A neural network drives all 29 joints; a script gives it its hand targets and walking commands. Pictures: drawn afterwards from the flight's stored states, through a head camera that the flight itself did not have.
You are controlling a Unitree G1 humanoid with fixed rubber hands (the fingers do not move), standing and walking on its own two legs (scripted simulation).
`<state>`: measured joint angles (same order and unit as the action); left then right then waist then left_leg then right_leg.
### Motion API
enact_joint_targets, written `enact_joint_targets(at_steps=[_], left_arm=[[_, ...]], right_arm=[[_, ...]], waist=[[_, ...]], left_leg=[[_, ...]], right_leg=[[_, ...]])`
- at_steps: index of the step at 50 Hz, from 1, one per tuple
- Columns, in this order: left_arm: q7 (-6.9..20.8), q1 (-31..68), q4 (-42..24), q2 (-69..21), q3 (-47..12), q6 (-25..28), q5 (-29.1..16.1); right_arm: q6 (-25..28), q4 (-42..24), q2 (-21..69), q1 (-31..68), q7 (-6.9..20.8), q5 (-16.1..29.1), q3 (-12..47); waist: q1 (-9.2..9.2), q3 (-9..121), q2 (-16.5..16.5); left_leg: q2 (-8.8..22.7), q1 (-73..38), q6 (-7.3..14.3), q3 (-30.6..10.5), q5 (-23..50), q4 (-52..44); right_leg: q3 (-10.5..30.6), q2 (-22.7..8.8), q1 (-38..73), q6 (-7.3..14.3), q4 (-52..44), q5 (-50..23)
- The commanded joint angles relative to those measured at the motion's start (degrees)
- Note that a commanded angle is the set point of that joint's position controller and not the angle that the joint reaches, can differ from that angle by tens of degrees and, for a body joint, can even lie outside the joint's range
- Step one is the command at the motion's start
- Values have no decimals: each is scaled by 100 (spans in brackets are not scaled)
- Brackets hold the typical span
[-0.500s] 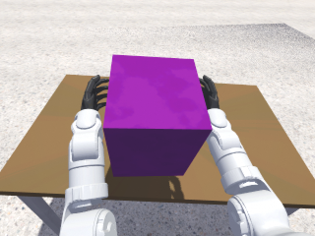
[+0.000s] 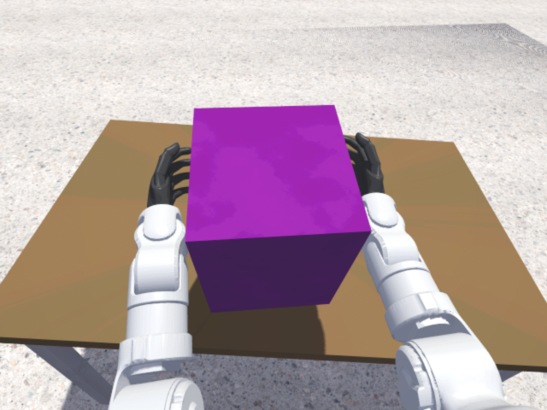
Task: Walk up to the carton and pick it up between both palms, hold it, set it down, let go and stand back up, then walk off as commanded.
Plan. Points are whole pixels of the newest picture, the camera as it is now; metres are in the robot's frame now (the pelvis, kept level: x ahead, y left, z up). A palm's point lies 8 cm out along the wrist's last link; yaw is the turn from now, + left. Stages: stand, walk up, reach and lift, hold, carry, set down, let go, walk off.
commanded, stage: set down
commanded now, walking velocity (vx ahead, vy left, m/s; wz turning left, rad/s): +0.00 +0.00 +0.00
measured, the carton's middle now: (268, 216) +0.38 +0.01 +0.09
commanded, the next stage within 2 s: none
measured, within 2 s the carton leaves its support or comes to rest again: neither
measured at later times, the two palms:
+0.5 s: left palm (161, 232) +0.33 +0.17 +0.10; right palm (356, 208) +0.38 -0.12 +0.11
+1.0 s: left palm (175, 237) +0.37 +0.16 +0.04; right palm (346, 210) +0.42 -0.12 +0.06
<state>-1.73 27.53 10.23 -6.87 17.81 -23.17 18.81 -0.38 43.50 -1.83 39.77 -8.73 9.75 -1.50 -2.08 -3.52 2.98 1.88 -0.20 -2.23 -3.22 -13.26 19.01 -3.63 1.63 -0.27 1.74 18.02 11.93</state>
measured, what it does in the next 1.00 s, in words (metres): stands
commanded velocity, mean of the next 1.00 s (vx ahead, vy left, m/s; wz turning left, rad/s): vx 0.00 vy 0.00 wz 0.00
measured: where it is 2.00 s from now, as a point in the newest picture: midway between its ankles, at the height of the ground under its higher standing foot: outside the picture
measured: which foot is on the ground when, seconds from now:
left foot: down 0.00-1.00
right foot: down 0.00-1.00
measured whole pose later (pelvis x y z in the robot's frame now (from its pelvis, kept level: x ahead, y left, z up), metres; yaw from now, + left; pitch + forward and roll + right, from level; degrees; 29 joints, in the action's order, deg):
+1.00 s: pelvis +0.01 -0.01 +0.00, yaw +0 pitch +9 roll +0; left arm -4.7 27.6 25.4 -10.1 22.5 -6.4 18.8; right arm 12.3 57.3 -1.8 41.5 -3.5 1.2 -8.5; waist 2.7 1.6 3.0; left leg 2.8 15.7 -3.3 -3.2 -11.6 18.5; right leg -3.6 2.6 -16.5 3.0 18.0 10.2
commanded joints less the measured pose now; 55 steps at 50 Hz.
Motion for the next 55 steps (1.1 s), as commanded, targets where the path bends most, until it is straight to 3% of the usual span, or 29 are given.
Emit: enact_joint_targets(at_steps=[1,4,5,6,8,9,10,13,16,18,19,20,24,25,26,27,33,35,36,38,42,43,44,47,48,50,51,53,55], left_arm=[[779,2638,-449,-2443,-1937,128,-284],[676,2873,-796,-2680,-2308,242,-392],[612,2978,-784,-2688,-2358,312,-431],[547,2901,-690,-2739,-2434,357,-427],[440,3250,-797,-2791,-2529,505,-453],[414,3326,-723,-2758,-2423,549,-409],[389,3352,-556,-2760,-2415,549,-382],[405,3172,73,-2598,-1965,467,-140],[407,3194,420,-2529,-1650,421,77],[388,3260,493,-2470,-1496,433,147],[379,3371,582,-2510,-1507,448,86],[311,3392,560,-2542,-1575,498,63],[120,3907,541,-2723,-1733,945,-36],[64,4027,636,-2788,-1829,1042,-89],[43,3861,765,-2720,-1672,1098,-64],[10,4040,827,-2723,-1669,1211,-90],[14,3592,1209,-2661,-1327,1508,17],[-11,3553,1191,-2675,-1290,1603,7],[-6,3494,1187,-2705,-1354,1631,7],[25,3136,1238,-2727,-1367,1692,0],[139,3058,1166,-2712,-1363,1828,10],[145,2910,1175,-2814,-1392,1876,-32],[112,3009,1074,-2840,-1518,1960,-34],[28,2900,995,-2885,-1618,2149,-34],[22,2893,1080,-2891,-1609,2206,-92],[15,2639,1223,-2934,-1657,2309,-35],[16,2707,1276,-2991,-1767,2371,-90],[-48,2831,1138,-3058,-1907,2494,-163],[-86,2716,1216,-3055,-1999,2591,-151]], right_arm=[[367,-1680,2809,3258,628,-295,2136],[511,-1694,2746,3535,717,-312,2077],[532,-1748,2738,3618,758,-282,2093],[577,-1660,2657,3598,774,-362,1937],[610,-1466,2722,3533,817,-427,1830],[634,-1420,2754,3580,861,-461,1774],[672,-1317,2608,3618,893,-554,1583],[632,-956,2494,3516,1000,-825,1231],[542,-152,2350,3186,1179,-1135,632],[559,-69,2397,3290,1257,-1201,504],[587,74,2351,3368,1279,-1291,275],[670,-5,2308,3526,1330,-1253,309],[940,109,2575,3740,1362,-1389,213],[961,189,2524,3767,1377,-1496,125],[1055,124,2583,3849,1371,-1521,87],[1048,262,2652,3892,1371,-1549,160],[1189,476,2693,3690,1359,-1524,305],[1210,627,2621,3572,1344,-1566,311],[1233,633,2699,3504,1313,-1576,311],[1288,549,2769,3307,1256,-1477,561],[1367,541,2935,2987,1151,-1620,710],[1449,313,3008,3072,1141,-1598,821],[1517,305,3064,2951,1123,-1674,798],[1706,30,3036,3000,1114,-1665,990],[1734,125,3029,2889,1106,-1687,987],[1904,-249,3037,3070,1077,-1638,1159],[1945,-205,2981,3138,1076,-1681,1110],[1988,-125,2950,3038,1099,-1622,1131],[2029,-34,2756,3041,1147,-1522,1106]], waist=[[680,2274,-201],[665,2744,-532],[761,2798,-503],[663,2842,-534],[718,2883,-613],[822,2825,-564],[742,2774,-663],[856,2035,-407],[842,1470,-502],[957,1464,-537],[870,1468,-586],[962,1770,-571],[938,2648,-520],[848,2677,-487],[1014,2774,-465],[1061,2980,-401],[1242,3214,-387],[1272,3332,-525],[1193,3359,-477],[1217,3437,-485],[1042,3510,-337],[1089,3645,-340],[963,3950,-374],[1118,4399,-419],[1039,4302,-352],[1137,4423,-281],[1035,4504,-230],[1073,4717,-291],[1079,4732,-393]], left_leg=[[-346,354,120,522,2529,-127],[-323,86,-34,518,3015,5],[-299,-44,-64,545,3272,108],[-281,-219,-96,517,3356,164],[-216,-337,-160,506,3454,211],[-190,-300,-133,530,3424,202],[-186,-349,-142,520,3254,173],[-133,-137,-19,620,2528,-65],[-74,68,12,666,1626,-360],[-88,252,47,717,1432,-434],[-99,238,24,736,1390,-436],[-88,236,-1,757,1514,-392],[-87,197,-18,722,1890,-190],[-93,142,-48,704,1985,-171],[-97,263,0,749,2052,-146],[-97,280,2,756,2242,-96],[-111,487,24,825,2717,22],[-102,656,19,869,2913,76],[-115,662,10,830,3016,81],[-130,859,4,853,3252,176],[-241,1676,67,848,2745,4],[-269,1864,85,852,2698,-27],[-282,2001,68,848,2738,-31],[-298,2340,31,848,2931,-1],[-307,2404,59,861,2916,5],[-298,2523,55,819,2926,2],[-289,2434,39,795,2980,10],[-269,2329,0,813,3196,88],[-190,1859,-85,804,3568,295]], right_leg=[[-66,-109,1464,-565,270,-3929],[-184,7,1138,-445,282,-3587],[-191,84,948,-343,186,-3193],[-226,113,728,-293,131,-2973],[-213,151,388,-241,37,-2612],[-205,135,282,-221,-4,-2438],[-238,140,179,-193,-43,-2134],[-226,101,33,-185,-232,-1359],[-273,55,-385,-80,-409,-333],[-242,14,-369,-76,-424,-203],[-287,24,-474,-84,-417,-116],[-314,56,-547,-96,-369,-200],[-291,53,-608,-99,-260,-621],[-305,73,-647,-96,-271,-696],[-235,30,-614,-119,-288,-813],[-194,26,-548,-122,-250,-960],[-58,-19,-179,-170,-91,-1960],[-24,-35,-126,-149,27,-2269],[-21,-46,-35,-173,77,-2581],[-11,-79,182,-241,273,-3460],[50,-292,855,-389,592,-4584],[71,-344,976,-417,670,-4845],[1,-325,1009,-385,777,-4981],[24,-350,1280,-368,950,-5487],[22,-353,1300,-363,1011,-5626],[13,-346,1377,-402,1060,-5786],[-13,-297,1293,-365,1017,-5638],[-22,-224,1235,-325,1031,-5534],[-44,-45,775,-190,861,-4898]])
